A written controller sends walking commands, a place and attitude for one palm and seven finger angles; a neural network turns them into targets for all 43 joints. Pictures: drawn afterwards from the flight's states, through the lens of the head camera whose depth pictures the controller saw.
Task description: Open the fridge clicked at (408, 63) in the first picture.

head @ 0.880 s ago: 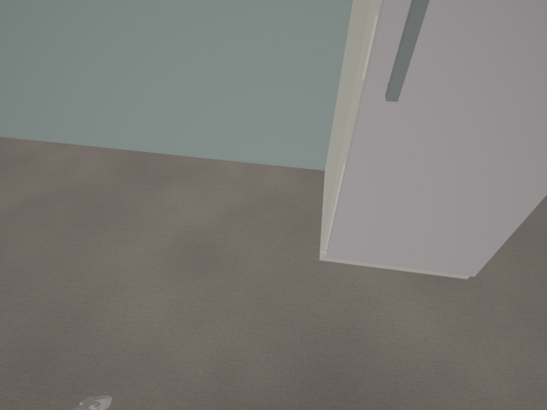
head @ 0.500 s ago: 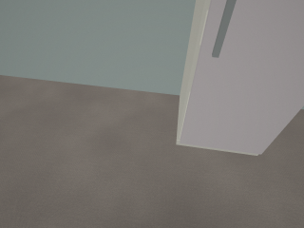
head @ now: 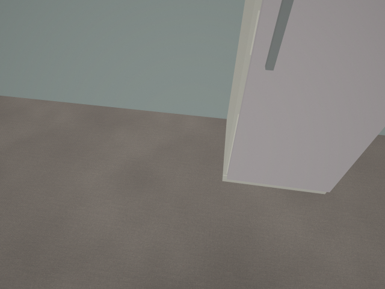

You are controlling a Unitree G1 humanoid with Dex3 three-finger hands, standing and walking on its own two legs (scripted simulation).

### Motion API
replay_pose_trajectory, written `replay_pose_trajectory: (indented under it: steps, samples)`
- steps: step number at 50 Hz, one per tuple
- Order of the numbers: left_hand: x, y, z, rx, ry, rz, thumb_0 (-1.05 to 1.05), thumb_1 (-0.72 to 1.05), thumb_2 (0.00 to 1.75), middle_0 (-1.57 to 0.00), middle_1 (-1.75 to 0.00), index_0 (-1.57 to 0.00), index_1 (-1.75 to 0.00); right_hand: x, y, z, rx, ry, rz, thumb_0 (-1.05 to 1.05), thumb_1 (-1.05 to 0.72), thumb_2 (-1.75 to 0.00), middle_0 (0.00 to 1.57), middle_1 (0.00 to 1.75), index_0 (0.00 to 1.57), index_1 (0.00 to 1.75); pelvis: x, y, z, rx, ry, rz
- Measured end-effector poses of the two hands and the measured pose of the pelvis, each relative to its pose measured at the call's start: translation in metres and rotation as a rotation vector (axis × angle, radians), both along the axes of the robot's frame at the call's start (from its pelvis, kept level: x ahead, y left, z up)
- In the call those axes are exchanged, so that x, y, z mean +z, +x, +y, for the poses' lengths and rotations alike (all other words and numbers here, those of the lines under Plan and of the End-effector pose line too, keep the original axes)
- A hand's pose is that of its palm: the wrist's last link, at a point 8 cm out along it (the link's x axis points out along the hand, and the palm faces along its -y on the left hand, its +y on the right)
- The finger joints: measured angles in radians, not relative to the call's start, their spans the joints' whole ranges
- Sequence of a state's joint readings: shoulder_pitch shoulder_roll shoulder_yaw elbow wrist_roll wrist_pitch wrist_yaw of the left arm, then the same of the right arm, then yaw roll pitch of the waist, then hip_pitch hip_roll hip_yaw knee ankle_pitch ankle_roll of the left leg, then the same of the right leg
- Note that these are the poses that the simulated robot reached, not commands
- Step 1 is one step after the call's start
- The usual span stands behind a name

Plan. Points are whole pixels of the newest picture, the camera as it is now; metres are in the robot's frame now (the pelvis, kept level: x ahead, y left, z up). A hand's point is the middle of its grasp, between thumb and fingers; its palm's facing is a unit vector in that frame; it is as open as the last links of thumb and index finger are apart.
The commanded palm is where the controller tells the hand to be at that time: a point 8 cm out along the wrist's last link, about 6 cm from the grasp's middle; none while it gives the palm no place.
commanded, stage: look at it before walking up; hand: left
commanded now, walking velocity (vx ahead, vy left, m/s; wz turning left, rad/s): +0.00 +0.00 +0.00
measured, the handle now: (282, 14) +0.81 -0.22 +0.23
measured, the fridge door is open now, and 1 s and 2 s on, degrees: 0 0 0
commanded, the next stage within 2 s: take the last steps up to it in 0.58 s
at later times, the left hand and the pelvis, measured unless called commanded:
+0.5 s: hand out of the picture +0.09 +0.24 -0.15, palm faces -0.03 -0.94 -0.33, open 7.4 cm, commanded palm none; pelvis +0.01 +0.00 +0.00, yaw +0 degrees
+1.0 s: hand out of the picture +0.08 +0.18 -0.17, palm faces -0.10 -0.97 -0.23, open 7.4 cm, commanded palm none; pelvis +0.05 -0.03 -0.01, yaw -6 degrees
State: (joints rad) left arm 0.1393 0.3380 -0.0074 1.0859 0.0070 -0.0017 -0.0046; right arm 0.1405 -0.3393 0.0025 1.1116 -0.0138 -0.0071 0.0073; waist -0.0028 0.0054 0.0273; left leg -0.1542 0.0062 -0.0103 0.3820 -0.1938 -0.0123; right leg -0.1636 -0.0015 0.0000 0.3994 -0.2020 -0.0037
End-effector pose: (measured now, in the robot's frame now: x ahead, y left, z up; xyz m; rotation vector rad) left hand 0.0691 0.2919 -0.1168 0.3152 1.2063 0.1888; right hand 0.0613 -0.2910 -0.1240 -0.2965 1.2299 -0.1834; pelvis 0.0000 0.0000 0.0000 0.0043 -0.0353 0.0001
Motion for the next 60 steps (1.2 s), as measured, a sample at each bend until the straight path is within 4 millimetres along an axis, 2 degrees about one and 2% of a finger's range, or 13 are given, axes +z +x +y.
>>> replay_pose_trajectory:
  steps: [39,44,48,54,57,60]
  samples:
    - [-0.002,0.015,-0.007,0.007,-0.003,0.011,0.00,0.90,0.90,-0.20,-0.30,-0.20,-0.30,0.002,0.027,0.000,0.006,-0.001,-0.015,0.01,-0.90,-0.90,0.20,0.30,0.20,0.30,0.001,0.017,-0.004,-0.010,0.000,0.010]
    - [-0.015,0.006,-0.024,0.004,-0.050,0.074,0.00,0.91,0.90,-0.20,-0.30,-0.20,-0.30,-0.010,0.017,0.013,-0.035,0.045,0.006,0.01,-0.90,-0.90,0.20,0.30,0.20,0.30,-0.004,0.030,-0.008,-0.043,0.005,0.019]
    - [-0.024,0.003,-0.048,-0.012,-0.086,0.155,0.00,0.91,0.90,-0.20,-0.30,-0.19,-0.30,-0.021,0.000,0.014,-0.109,0.084,0.031,0.01,-0.90,-0.90,0.20,0.30,0.20,0.30,-0.008,0.045,-0.021,-0.088,0.017,0.029]
    - [-0.032,0.029,-0.094,-0.029,-0.109,0.146,0.00,0.91,0.90,-0.20,-0.30,-0.20,-0.30,-0.043,-0.030,-0.011,-0.192,0.108,0.162,0.01,-0.90,-0.90,0.20,0.30,0.21,0.30,-0.021,0.071,-0.054,-0.110,0.000,0.025]
    - [-0.032,0.034,-0.114,0.012,-0.118,0.123,0.00,0.91,0.90,-0.20,-0.30,-0.20,-0.30,-0.038,-0.022,-0.024,-0.195,0.110,0.212,0.01,-0.90,-0.90,0.20,0.30,0.20,0.30,-0.017,0.087,-0.068,-0.107,-0.006,0.023]
    - [-0.029,0.033,-0.134,0.019,-0.132,0.166,0.00,0.91,0.90,-0.20,-0.30,-0.20,-0.30,-0.029,0.008,-0.036,-0.199,0.105,0.170,0.01,-0.90,-0.90,0.20,0.30,0.20,0.30,-0.010,0.104,-0.078,-0.123,-0.002,0.028]
